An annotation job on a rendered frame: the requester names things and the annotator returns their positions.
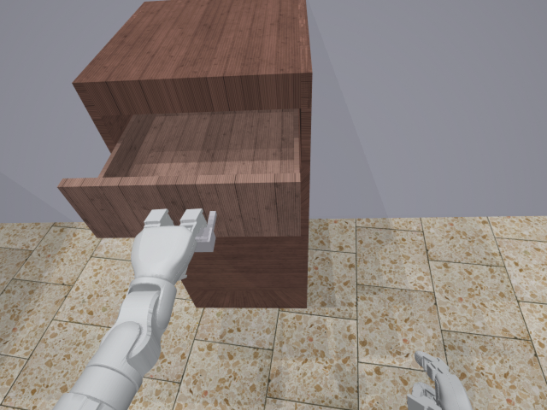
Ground cabinet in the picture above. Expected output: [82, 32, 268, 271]
[72, 0, 312, 308]

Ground right robot hand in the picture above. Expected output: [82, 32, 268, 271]
[407, 351, 473, 410]

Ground drawer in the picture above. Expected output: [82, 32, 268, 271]
[57, 108, 301, 238]

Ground handle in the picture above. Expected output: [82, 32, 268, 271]
[195, 211, 217, 252]

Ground left robot hand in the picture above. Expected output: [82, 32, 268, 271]
[131, 208, 207, 285]

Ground robot left forearm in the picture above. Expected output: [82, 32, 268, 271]
[52, 276, 177, 410]

